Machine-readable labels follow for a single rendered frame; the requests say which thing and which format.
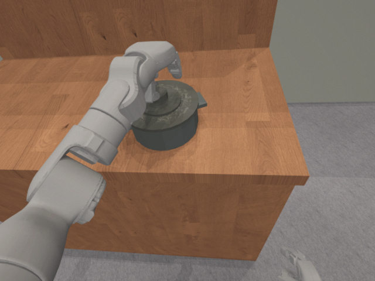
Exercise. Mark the left robot upper arm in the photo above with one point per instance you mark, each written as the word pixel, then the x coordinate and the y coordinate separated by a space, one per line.
pixel 32 241

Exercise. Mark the lid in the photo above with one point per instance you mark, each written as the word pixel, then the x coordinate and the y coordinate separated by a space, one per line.
pixel 178 109

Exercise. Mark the left robot forearm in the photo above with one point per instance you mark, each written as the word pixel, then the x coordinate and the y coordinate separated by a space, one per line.
pixel 120 102

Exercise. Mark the table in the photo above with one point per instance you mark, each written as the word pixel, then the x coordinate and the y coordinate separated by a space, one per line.
pixel 217 196

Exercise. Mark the right robot hand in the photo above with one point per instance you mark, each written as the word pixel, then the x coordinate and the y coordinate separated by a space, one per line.
pixel 306 271

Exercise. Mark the pot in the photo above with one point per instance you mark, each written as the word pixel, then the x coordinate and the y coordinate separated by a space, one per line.
pixel 171 139

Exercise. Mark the knob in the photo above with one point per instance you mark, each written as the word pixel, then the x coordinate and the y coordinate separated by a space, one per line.
pixel 163 94

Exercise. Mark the left robot hand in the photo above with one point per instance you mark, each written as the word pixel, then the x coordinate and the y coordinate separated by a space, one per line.
pixel 164 55

